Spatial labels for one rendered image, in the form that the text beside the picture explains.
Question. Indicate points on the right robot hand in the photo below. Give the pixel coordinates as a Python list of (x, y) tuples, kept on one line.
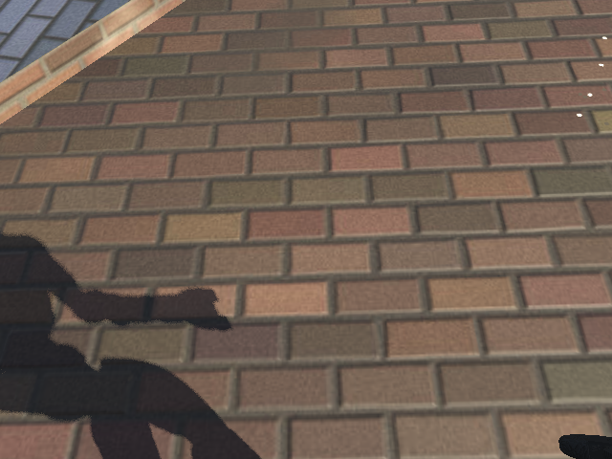
[(581, 446)]

